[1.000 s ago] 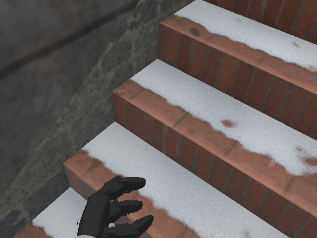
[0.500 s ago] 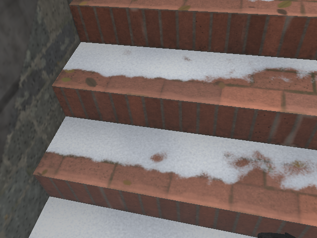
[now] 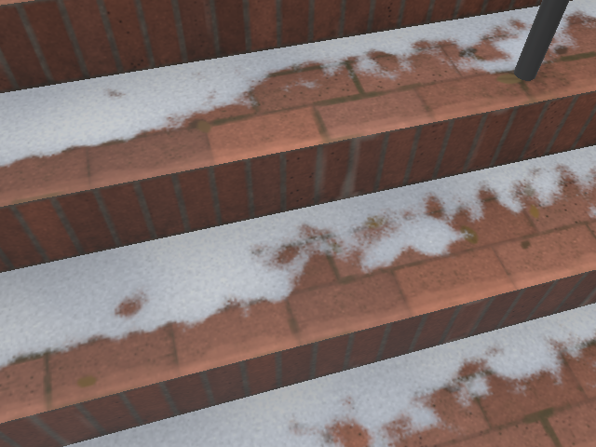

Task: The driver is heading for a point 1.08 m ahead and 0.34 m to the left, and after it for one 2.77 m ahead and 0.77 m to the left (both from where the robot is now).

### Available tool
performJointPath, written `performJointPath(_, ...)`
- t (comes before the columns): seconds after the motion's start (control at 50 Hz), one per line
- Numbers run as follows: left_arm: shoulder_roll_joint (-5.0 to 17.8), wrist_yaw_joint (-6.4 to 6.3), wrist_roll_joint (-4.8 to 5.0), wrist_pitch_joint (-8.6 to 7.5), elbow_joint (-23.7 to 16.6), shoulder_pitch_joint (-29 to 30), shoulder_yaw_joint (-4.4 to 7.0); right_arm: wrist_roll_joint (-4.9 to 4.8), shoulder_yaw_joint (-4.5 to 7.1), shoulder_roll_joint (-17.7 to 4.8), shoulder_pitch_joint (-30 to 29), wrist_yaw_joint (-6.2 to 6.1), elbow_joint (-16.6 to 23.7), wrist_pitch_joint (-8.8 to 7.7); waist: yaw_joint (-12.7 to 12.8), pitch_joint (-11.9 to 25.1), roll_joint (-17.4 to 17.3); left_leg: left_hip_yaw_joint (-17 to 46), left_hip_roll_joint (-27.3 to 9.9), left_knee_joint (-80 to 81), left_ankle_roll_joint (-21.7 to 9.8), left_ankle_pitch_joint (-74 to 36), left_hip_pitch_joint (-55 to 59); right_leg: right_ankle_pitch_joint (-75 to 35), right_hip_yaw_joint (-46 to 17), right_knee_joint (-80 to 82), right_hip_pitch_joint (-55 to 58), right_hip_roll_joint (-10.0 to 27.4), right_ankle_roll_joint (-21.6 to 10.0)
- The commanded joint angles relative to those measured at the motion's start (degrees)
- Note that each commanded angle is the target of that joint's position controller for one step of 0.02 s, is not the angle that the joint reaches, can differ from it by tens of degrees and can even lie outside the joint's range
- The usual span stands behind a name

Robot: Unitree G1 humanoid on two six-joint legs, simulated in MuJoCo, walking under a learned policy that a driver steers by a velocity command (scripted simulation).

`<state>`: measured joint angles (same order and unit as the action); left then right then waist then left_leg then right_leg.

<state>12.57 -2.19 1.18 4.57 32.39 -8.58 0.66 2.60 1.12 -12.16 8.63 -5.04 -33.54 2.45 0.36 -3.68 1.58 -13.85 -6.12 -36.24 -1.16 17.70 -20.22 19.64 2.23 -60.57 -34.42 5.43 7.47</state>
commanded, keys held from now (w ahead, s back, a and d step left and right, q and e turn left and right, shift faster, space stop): shift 0.10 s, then w+shift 0.02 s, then w+q+shift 0.88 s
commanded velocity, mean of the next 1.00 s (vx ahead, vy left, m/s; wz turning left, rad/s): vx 0.67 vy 0.00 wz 0.41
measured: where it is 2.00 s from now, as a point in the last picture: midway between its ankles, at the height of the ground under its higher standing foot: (13, 12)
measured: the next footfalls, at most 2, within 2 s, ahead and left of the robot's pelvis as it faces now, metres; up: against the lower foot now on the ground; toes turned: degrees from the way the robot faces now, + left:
right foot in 0.08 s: +0.04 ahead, -0.13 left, +0.00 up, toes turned -10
left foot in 0.60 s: +0.28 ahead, +0.10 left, +0.17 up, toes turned +9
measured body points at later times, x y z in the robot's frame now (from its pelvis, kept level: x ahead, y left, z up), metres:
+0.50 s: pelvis +0.12 -0.01 +0.02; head +0.12 -0.01 +0.47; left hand +0.11 +0.20 -0.13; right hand +0.34 -0.16 -0.05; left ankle +0.24 +0.13 -0.40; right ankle +0.00 -0.13 -0.72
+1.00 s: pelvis +0.42 +0.12 +0.21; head +0.43 +0.17 +0.66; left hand +0.65 +0.34 +0.24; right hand +0.46 -0.08 +0.08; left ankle +0.26 +0.10 -0.52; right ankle +0.61 +0.08 -0.37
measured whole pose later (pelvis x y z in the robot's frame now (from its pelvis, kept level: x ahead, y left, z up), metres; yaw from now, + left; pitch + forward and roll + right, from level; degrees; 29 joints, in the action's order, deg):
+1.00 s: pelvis +0.42 +0.12 +0.21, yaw +30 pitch +7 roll -6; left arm -2.1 -0.2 -2.4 -9.3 22.8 6.9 -11.8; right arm -1.0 -1.6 -4.9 31.4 0.1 -54.4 -3.8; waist -1.3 4.5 -1.6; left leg 18.3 5.8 -26.8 -10.2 10.1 -5.7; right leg 27.9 7.8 -77.0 -60.5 0.5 -4.8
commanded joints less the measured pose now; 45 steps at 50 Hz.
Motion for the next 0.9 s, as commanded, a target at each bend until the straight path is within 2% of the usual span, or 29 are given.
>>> performJointPath(0.02,4.0,0.55,0.29,-1.14,-5.4,3.2,1.19,-0.68,4.42,-11.3,-1.2,0.57,3.2,-1.08,-2.2,12.6,-10.9,12.3,-16.4,11.7,-10.8,-15.0,9.3,2.1,1.6,9.4,6.1,0.0,-3.0)
performJointPath(0.06,2.8,1.37,1.21,-1.71,-3.3,0.6,1.45,-2.49,4.48,-10.5,1.6,1.12,0.9,-0.24,-1.7,10.4,-7.6,9.7,-13.7,7.8,-7.6,-13.2,11.1,1.6,4.7,25.6,10.7,-3.6,-6.2)
performJointPath(0.08,5.0,1.96,1.61,-1.98,-2.5,-0.5,2.37,-2.40,3.88,-8.7,3.7,1.52,-0.2,-0.13,-1.7,9.2,-3.9,7.9,-11.2,2.7,-5.3,-11.6,10.1,-0.8,2.9,35.4,15.8,-5.0,-7.9)
performJointPath(0.1,9.2,1.97,1.64,-2.29,-2.1,-3.1,3.71,-1.29,3.40,-6.5,6.0,1.94,-1.2,-0.69,-1.5,9.6,7.1,3.8,-6.8,-9.9,-1.2,2.8,-1.4,-16.9,-6.0,36.1,27.8,-0.2,-10.2)
performJointPath(0.12,14.3,0.89,-0.39,-2.15,-1.0,-9.5,5.19,-0.74,2.41,-4.8,-3.8,1.71,4.0,-2.38,3.5,14.0,23.2,2.8,3.4,-24.6,3.8,16.2,-21.1,-4.7,-29.4,36.9,35.1,10.7,-23.2)
performJointPath(0.14,11.0,0.46,-1.56,-3.06,-2.4,-12.8,4.26,-2.89,2.83,-5.8,-5.5,2.84,1.8,-3.38,7.8,16.6,15.3,12.0,3.1,-47.1,4.4,17.9,-29.0,9.1,-37.5,43.0,38.5,16.0,-28.1)
performJointPath(0.16,9.7,-0.23,-2.01,-3.58,0.2,-13.6,3.00,-5.18,2.32,-3.8,-4.3,4.56,0.2,-4.16,6.6,14.6,12.6,15.4,2.1,-62.7,3.0,14.2,-36.9,17.2,-36.8,44.1,37.7,16.7,-27.0)
performJointPath(0.18,9.2,-0.23,-1.28,-4.26,1.1,-13.5,2.79,-6.03,1.64,-2.4,-1.6,5.22,-1.5,-4.75,5.3,11.1,11.2,15.1,2.2,-71.9,2.1,10.2,-42.6,18.8,-32.7,43.1,37.3,15.0,-23.7)
performJointPath(0.22,4.8,0.07,-2.00,-5.96,1.9,-13.3,1.08,-4.69,1.10,-1.9,-4.0,4.92,-1.1,-5.88,5.5,3.4,5.7,17.3,4.5,-80.7,1.5,3.0,-51.0,18.6,-26.4,43.6,34.1,13.1,-21.0)
performJointPath(0.28,1.4,0.86,-3.42,-7.79,7.1,-15.6,0.11,-5.35,-1.05,2.9,-4.9,5.42,1.2,-6.85,4.0,1.0,3.3,22.3,5.8,-93.5,-0.9,2.1,-62.8,13.3,-19.7,44.7,36.2,15.0,-18.2)
performJointPath(0.34,0.9,1.44,-4.28,-8.13,11.5,-14.5,-0.69,-4.01,-3.08,5.9,-4.1,5.47,2.5,-5.22,0.5,-0.3,2.8,22.3,6.3,-109.9,-1.0,-1.2,-69.5,7.9,-13.0,47.3,30.4,18.1,-17.0)
performJointPath(0.38,0.7,2.32,-4.46,-7.98,12.5,-8.2,-1.47,-4.21,-3.97,5.3,-5.1,5.02,5.3,-4.05,-3.7,-4.1,3.8,21.1,5.4,-104.4,-1.5,-5.9,-66.1,4.2,-4.1,50.9,18.7,15.8,-14.1)
performJointPath(0.42,1.8,2.52,-3.97,-8.43,14.3,-7.9,-1.41,-3.00,-4.16,3.4,-8.2,4.46,6.5,-3.24,-3.4,-3.7,3.9,13.9,4.9,-91.0,-1.3,-12.3,-57.4,5.4,3.8,55.6,10.2,11.3,-13.9)
performJointPath(0.48,6.2,0.52,-1.37,-8.99,19.9,-15.8,-0.34,-4.06,-5.73,4.1,-12.6,5.22,9.5,-3.11,-2.0,-3.3,6.0,9.0,0.3,-73.3,-3.1,-7.3,-55.0,-2.4,7.9,65.9,20.7,11.6,-16.2)
performJointPath(0.52,9.0,0.97,-0.22,-9.31,18.7,-9.7,-0.35,-4.41,-4.12,0.7,-7.1,6.77,7.6,-3.85,-7.1,5.7,4.2,0.4,4.0,-55.9,-7.6,-3.3,-21.4,-48.6,17.2,62.6,16.7,8.5,-16.5)
performJointPath(0.54,13.5,0.71,0.38,-9.29,18.6,-12.0,0.83,-3.84,-2.49,-1.7,-3.7,7.21,6.9,-4.10,-9.3,12.1,7.5,-2.1,7.6,-54.5,-7.2,3.4,-12.6,-81.3,16.9,55.6,22.8,9.7,-18.1)
performJointPath(0.56,19.3,0.63,-0.37,-8.62,16.4,-7.6,2.44,-3.72,-0.69,-5.1,6.4,7.19,4.9,-3.59,-14.8,18.4,13.7,-1.5,10.1,-52.9,-7.1,11.9,-5.8,-112.5,14.6,46.4,30.6,13.6,-19.6)
performJointPath(0.58,22.9,0.71,-0.79,-6.95,13.7,-3.6,4.06,-3.68,1.92,-10.3,12.8,7.29,3.2,-3.07,-16.4,21.9,15.2,0.5,12.9,-40.2,-7.6,20.0,-1.9,-117.8,12.4,33.3,38.5,12.9,-19.7)
performJointPath(0.6,20.5,0.74,-0.04,-6.09,11.9,-2.3,3.90,-3.91,3.20,-12.3,16.3,7.74,1.4,-2.52,-16.5,21.6,14.0,6.7,14.2,-21.5,-9.2,18.1,2.8,-105.4,11.4,18.9,39.0,12.1,-18.2)
performJointPath(0.62,10.7,0.67,0.30,-7.45,6.6,2.1,1.80,-2.29,4.15,-15.7,19.1,8.41,-2.1,-2.32,-12.8,13.6,-1.4,28.2,9.9,-8.9,-13.4,10.3,9.1,-53.0,5.4,-3.6,18.8,5.2,-14.3)
performJointPath(0.64,2.0,2.13,-2.09,-9.93,0.5,6.6,0.14,-1.51,3.76,-17.0,15.7,7.14,-2.2,-2.22,-6.7,12.5,-25.2,59.0,5.1,14.3,-18.6,29.6,11.8,-9.3,-5.4,-23.3,-5.2,-9.9,-11.8)
performJointPath(0.66,0.0,4.02,-3.11,-12.90,-2.6,7.8,-0.39,-0.54,1.40,-10.3,13.5,6.35,-2.1,-3.52,-4.1,10.0,-21.4,69.4,-0.2,21.8,-16.7,31.8,8.2,-9.1,-12.8,-43.6,-13.9,-10.9,-13.5)
performJointPath(0.68,-1.9,5.61,-2.74,-14.24,-4.9,10.7,-1.27,-0.12,-0.53,-3.6,16.6,6.90,-4.6,-4.18,-2.8,5.8,-12.4,67.0,-0.5,18.9,-14.7,30.3,1.4,-11.6,-12.0,-51.7,-18.7,-9.3,-14.9)
performJointPath(0.7,-4.1,5.92,-4.49,-14.79,-6.7,13.2,-2.82,-1.47,-0.49,-1.8,18.8,7.21,-6.8,-4.99,-1.9,0.0,-4.7,62.5,1.1,17.3,-11.6,27.0,-2.9,-11.8,-10.9,-58.6,-24.3,-7.4,-15.9)
performJointPath(0.74,-7.2,6.43,-5.23,-14.56,-6.7,6.0,-4.57,-1.45,-0.79,-0.5,16.9,6.62,-9.8,-5.56,3.2,-0.1,-2.8,54.3,5.0,12.4,-9.3,16.3,-2.7,-12.7,-9.5,-72.5,-32.6,-5.0,-15.5)
performJointPath(0.76,-9.9,6.43,-4.57,-14.28,-6.2,2.5,-5.98,-1.97,-0.70,-1.5,15.7,7.08,-10.3,-5.67,5.3,0.5,-1.2,48.0,6.0,11.1,-8.8,10.0,-2.3,-14.5,-8.6,-73.8,-35.7,-4.3,-15.0)
performJointPath(0.78,-8.0,5.95,-3.94,-14.10,-5.2,1.6,-5.86,-2.00,-0.70,-1.1,16.1,7.18,-10.9,-5.94,5.3,0.3,0.1,45.1,6.8,11.7,-9.3,8.2,-2.0,-14.5,-7.1,-73.2,-38.3,-3.7,-14.3)
performJointPath(0.86,-12.3,4.74,-4.74,-14.36,-13.0,20.2,-9.52,-3.13,-1.45,-0.9,20.0,7.05,-15.7,-6.48,1.8,-6.3,-1.4,43.0,8.2,18.5,-8.7,3.0,-10.2,-3.9,2.2,-66.9,-44.7,-3.1,-11.5)
performJointPath(0.9,-11.5,3.58,-4.62,-14.26,-16.4,28.5,-10.27,-4.20,-1.33,-1.9,23.6,6.30,-16.9,-5.46,-1.3,-2.9,-0.5,42.4,8.3,26.2,-10.7,-0.6,-16.6,-7.4,7.1,-45.3,-32.4,-4.3,-9.9)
